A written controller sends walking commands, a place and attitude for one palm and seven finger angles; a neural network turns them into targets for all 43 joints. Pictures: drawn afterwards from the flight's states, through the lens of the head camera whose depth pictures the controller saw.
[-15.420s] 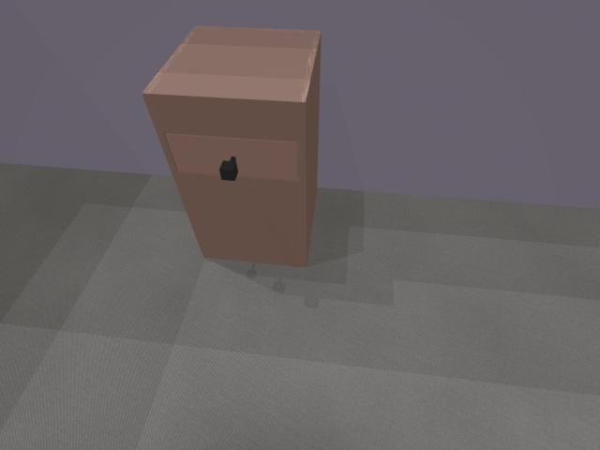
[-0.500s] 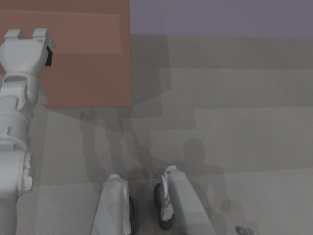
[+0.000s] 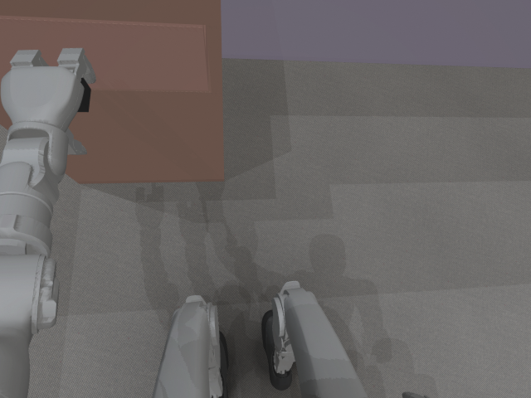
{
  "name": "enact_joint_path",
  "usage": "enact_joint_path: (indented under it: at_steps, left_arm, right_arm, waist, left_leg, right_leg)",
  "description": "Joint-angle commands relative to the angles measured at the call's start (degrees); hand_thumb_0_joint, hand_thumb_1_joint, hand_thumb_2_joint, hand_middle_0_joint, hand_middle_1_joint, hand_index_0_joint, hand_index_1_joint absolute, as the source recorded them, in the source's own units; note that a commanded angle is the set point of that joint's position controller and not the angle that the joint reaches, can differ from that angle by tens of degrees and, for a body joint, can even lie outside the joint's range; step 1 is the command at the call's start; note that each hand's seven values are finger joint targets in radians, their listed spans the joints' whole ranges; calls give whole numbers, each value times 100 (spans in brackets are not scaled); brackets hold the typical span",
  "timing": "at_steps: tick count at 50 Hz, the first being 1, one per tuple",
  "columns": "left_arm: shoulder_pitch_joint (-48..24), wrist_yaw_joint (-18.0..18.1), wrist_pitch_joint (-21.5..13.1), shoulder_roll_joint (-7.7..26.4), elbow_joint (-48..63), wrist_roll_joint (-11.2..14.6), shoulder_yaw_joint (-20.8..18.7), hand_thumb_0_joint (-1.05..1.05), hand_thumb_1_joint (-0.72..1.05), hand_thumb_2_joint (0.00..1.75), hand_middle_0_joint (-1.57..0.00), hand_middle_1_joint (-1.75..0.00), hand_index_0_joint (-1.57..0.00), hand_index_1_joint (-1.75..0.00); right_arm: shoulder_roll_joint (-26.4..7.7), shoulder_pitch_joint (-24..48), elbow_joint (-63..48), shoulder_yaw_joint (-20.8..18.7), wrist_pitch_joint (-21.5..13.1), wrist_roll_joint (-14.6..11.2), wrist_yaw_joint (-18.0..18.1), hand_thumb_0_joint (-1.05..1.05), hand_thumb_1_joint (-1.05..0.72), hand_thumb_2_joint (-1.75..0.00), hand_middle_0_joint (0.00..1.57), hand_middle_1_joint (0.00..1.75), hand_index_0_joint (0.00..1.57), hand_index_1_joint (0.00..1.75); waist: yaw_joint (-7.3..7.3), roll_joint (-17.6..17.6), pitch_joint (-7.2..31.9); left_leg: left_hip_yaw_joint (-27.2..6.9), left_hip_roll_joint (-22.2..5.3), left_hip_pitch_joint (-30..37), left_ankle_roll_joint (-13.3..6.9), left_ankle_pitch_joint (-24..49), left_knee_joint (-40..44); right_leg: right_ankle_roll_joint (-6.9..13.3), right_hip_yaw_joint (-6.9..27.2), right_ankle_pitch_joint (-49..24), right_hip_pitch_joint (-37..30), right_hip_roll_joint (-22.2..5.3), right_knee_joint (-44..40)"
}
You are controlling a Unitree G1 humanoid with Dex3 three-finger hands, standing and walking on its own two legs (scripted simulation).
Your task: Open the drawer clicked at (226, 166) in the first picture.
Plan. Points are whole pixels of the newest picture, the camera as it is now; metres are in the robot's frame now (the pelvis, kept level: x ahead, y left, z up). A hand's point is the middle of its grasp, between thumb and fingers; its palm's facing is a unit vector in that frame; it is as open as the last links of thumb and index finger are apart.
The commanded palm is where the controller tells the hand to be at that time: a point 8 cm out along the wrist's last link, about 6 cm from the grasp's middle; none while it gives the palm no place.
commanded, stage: close the thumb around the handle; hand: left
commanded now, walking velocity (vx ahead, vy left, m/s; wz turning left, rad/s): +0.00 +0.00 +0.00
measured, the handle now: (71, 81) +0.58 +0.26 -0.03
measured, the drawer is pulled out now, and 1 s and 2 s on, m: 0.00 0.04 0.15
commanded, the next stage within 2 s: pull the drawer open in 0.42 s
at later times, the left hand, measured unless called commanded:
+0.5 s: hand (67, 119) +0.52 +0.26 -0.04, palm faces -0.06 -0.03 -1.00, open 7.8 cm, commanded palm +0.52 +0.24 +0.01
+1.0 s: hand (65, 146) +0.48 +0.26 -0.05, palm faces -0.06 -0.06 -1.00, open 7.8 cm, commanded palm +0.46 +0.25 +0.01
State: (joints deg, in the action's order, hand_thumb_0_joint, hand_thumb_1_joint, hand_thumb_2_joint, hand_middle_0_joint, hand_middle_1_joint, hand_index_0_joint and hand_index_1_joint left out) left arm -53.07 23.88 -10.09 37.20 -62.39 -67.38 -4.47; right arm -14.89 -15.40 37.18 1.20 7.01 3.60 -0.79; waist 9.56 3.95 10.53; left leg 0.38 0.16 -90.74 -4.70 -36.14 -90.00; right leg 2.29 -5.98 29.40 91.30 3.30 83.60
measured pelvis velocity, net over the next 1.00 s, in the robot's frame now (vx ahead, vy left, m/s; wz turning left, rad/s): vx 0.02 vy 0.00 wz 0.01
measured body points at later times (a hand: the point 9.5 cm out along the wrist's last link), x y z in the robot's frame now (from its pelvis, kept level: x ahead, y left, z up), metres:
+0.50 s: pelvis +0.00 +0.00 +0.00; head +0.21 +0.03 +0.40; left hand +0.52 +0.26 +0.01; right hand +0.04 -0.27 -0.12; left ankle +0.03 +0.07 -0.55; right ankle +0.07 -0.10 -0.55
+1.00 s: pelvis +0.02 +0.00 +0.02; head +0.21 +0.02 +0.43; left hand +0.48 +0.26 +0.01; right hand +0.08 -0.27 -0.12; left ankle +0.03 +0.07 -0.55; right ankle +0.07 -0.10 -0.55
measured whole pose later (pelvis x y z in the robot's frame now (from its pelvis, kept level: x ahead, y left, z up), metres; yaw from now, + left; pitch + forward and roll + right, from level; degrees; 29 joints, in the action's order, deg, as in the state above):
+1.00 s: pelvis +0.02 +0.00 +0.02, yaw +0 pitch +35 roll -4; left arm -39.7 28.3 -12.1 30.9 -55.2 -66.7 -6.0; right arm -14.5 -13.4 37.7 -0.3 8.7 3.9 -1.2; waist 5.9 3.2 11.4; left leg 1.3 0.2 -84.3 -4.6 -37.0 -86.3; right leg 2.3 -4.6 30.5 85.7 3.7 81.0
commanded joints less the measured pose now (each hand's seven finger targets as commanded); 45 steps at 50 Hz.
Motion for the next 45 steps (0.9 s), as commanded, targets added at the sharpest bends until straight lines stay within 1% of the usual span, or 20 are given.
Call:
enact_joint_path:
  at_steps: [1, 5, 6, 11, 12, 13, 16, 20, 22, 23, 24, 25, 27, 30, 33, 36, 37, 38, 41, 45]
  left_arm:
    - [-2008, 173, 85, 1546, 883, 52, -286, 0, 34, 66, -36, -129, -36, -129]
    - [-1999, 126, 31, 1578, 916, 91, -305, 0, 56, 76, -38, -131, -38, -131]
    - [-1970, 116, 9, 1706, 932, 62, -365, 0, 62, 78, -38, -132, -38, -132]
    - [-1911, 139, -78, 1461, 1016, 78, -268, 0, 90, 90, -40, -135, -40, -135]
    - [-1877, 145, -63, 1391, 921, 98, -223, 0, 90, 90, -40, -135, -40, -135]
    - [-1961, 175, -91, 1550, 1010, 78, -316, 0, 90, 90, -40, -135, -40, -135]
    - [-2092, 266, -130, 1624, 1206, -9, -360, 0, 90, 90, -40, -135, -40, -135]
    - [-2114, 330, -69, 1423, 1110, 4, -261, 0, 90, 90, -40, -135, -40, -135]
    - [-2056, 345, -39, 1700, 1066, -7, -433, 0, 90, 90, -40, -135, -40, -135]
    - [-2116, 347, -20, 1566, 1071, 5, -316, 0, 90, 90, -40, -135, -40, -135]
    - [-2139, 335, -34, 1567, 1151, 11, -343, 0, 90, 90, -40, -135, -40, -135]
    - [-2097, 332, -18, 1517, 1082, 3, -302, 0, 90, 90, -40, -135, -40, -135]
    - [-1982, 325, -4, 1646, 1089, 28, -390, 0, 90, 90, -40, -135, -40, -135]
    - [-1523, 258, -53, 1591, 1207, 98, -459, 0, 90, 90, -40, -135, -40, -135]
    - [-1096, 226, -91, 1400, 1243, 149, -393, 0, 90, 90, -40, -135, -40, -135]
    - [-878, 286, -188, 1364, 1514, 132, -462, 0, 90, 90, -40, -135, -40, -135]
    - [-671, 318, -211, 1358, 1554, 130, -510, 0, 90, 90, -40, -135, -40, -135]
    - [-613, 346, -214, 1169, 1539, 133, -396, 0, 90, 90, -40, -135, -40, -135]
    - [-533, 483, -250, 1130, 1619, 76, -430, 0, 90, 90, -40, -135, -40, -135]
    - [-362, 656, -267, 977, 1712, 41, -425, 0, 90, 90, -40, -135, -40, -135]
  right_arm:
    - [-1124, -1165, -151, -412, -26, 4, 75, 0, -90, -90, 20, 30, 20, 30]
    - [-1106, -1176, -171, -401, -56, 15, 94, 0, -90, -90, 20, 30, 20, 30]
    - [-1112, -1159, -180, -383, -48, 10, 101, 0, -90, -90, 20, 30, 20, 30]
    - [-1094, -1151, -192, -425, -53, 15, 88, 0, -90, -90, 20, 30, 20, 30]
    - [-1081, -1149, -197, -423, -56, 18, 88, 0, -90, -90, 20, 30, 20, 30]
    - [-1104, -1156, -189, -416, -57, 24, 98, 0, -90, -90, 20, 30, 20, 30]
    - [-1096, -1142, -171, -435, -56, 42, 84, 0, -90, -90, 20, 30, 20, 30]
    - [-1082, -1142, -123, -454, -41, 41, 65, 0, -90, -90, 20, 30, 20, 30]
    - [-1107, -1127, -133, -426, -27, 42, 75, 0, -90, -90, 20, 30, 20, 30]
    - [-1077, -1120, -142, -427, -37, 38, 77, 0, -90, -90, 20, 30, 20, 30]
    - [-1067, -1123, -135, -428, -51, 43, 64, 0, -90, -90, 20, 30, 20, 30]
    - [-1092, -1125, -136, -447, -41, 35, 68, 0, -90, -90, 20, 30, 20, 30]
    - [-1088, -1111, -158, -418, -41, 30, 73, 0, -90, -90, 20, 30, 20, 30]
    - [-1067, -1081, -209, -427, -28, 24, 52, 0, -90, -90, 20, 30, 20, 30]
    - [-1049, -1008, -261, -431, -11, -2, 53, 0, -90, -90, 20, 30, 20, 30]
    - [-1044, -975, -254, -470, 5, 7, 52, 0, -90, -90, 20, 30, 20, 30]
    - [-1042, -954, -270, -474, 19, 5, 51, 0, -90, -90, 20, 30, 20, 30]
    - [-1024, -933, -252, -491, 20, 4, 44, 0, -90, -90, 20, 30, 20, 30]
    - [-1033, -881, -212, -507, 57, 18, 48, 0, -90, -90, 20, 30, 20, 30]
    - [-1023, -833, -188, -551, 93, 42, 30, 0, -90, -90, 20, 30, 20, 30]
  waist:
    - [91, 834, 3533]
    - [116, 752, 3585]
    - [57, 785, 3504]
    - [68, 849, 3557]
    - [109, 692, 3495]
    - [101, 692, 3482]
    - [45, 988, 3769]
    - [122, 878, 3654]
    - [56, 798, 3674]
    - [108, 818, 3681]
    - [67, 995, 3740]
    - [102, 937, 3716]
    - [33, 826, 3684]
    - [-127, 931, 3893]
    - [-200, 692, 3711]
    - [-274, 756, 3850]
    - [-356, 686, 3820]
    - [-301, 666, 3721]
    - [-328, 607, 3527]
    - [-360, 579, 3592]
  left_leg:
    - [-692, -133, 2781, 222, 2415, 1127]
    - [-601, -107, 2597, 164, 2387, 1086]
    - [-605, -105, 2563, 181, 2372, 1103]
    - [-677, -131, 2779, 213, 2493, 1106]
    - [-615, -110, 2628, 169, 2418, 1074]
    - [-618, -113, 2582, 170, 2393, 1085]
    - [-646, -117, 2842, 217, 2603, 1055]
    - [-690, -141, 2870, 218, 2620, 1060]
    - [-606, -102, 2684, 188, 2508, 1055]
    - [-575, -91, 2642, 168, 2486, 1047]
    - [-597, -101, 2762, 192, 2571, 1082]
    - [-648, -112, 2837, 208, 2538, 1076]
    - [-571, -85, 2675, 176, 2478, 1092]
    - [-542, -81, 2839, 188, 2680, 1127]
    - [-507, -77, 2701, 162, 2518, 1210]
    - [-565, -112, 2995, 191, 2742, 1247]
    - [-558, -111, 2996, 195, 2760, 1274]
    - [-555, -116, 3010, 193, 2763, 1279]
    - [-622, -151, 3114, 219, 2845, 1339]
    - [-629, -154, 3236, 241, 2939, 1354]
  right_leg:
    - [62, 289, -1176, -1855, 46, -824]
    - [52, 335, -1300, -2070, 49, -831]
    - [63, 337, -1277, -2065, 50, -821]
    - [64, 310, -1291, -1923, 43, -807]
    - [52, 334, -1304, -2015, 51, -842]
    - [50, 349, -1315, -2041, 50, -842]
    - [67, 347, -1417, -2002, 44, -783]
    - [56, 307, -1391, -1925, 48, -800]
    - [60, 336, -1385, -2097, 52, -807]
    - [52, 358, -1422, -2147, 60, -831]
    - [66, 344, -1459, -2128, 42, -816]
    - [60, 329, -1388, -2005, 53, -821]
    - [56, 353, -1415, -2216, 59, -847]
    - [72, 368, -1629, -2405, 61, -827]
    - [65, 392, -1608, -2560, 57, -897]
    - [68, 380, -1741, -2505, 40, -864]
    - [74, 387, -1753, -2577, 44, -878]
    - [70, 391, -1775, -2525, 45, -903]
    - [73, 366, -1752, -2385, 29, -891]
    - [70, 371, -1804, -2400, 9, -887]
